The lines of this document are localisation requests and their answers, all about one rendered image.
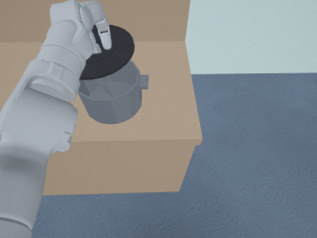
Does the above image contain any robot left hand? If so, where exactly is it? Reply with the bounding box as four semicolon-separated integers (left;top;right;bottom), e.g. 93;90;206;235
81;0;112;55

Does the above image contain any left robot upper arm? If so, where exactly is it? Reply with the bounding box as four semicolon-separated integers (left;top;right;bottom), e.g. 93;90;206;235
0;86;78;238

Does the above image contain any pot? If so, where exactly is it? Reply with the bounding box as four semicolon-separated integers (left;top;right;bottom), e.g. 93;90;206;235
77;60;149;125

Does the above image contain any left robot forearm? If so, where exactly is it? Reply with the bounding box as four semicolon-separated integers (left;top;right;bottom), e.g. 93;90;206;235
0;0;94;138

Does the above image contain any knob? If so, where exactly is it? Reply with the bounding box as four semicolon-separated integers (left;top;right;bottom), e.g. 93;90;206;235
92;32;102;47

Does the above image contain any lid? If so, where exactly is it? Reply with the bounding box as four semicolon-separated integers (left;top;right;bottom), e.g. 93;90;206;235
79;25;135;80

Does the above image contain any table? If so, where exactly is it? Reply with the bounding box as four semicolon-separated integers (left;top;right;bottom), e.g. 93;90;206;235
0;0;203;195

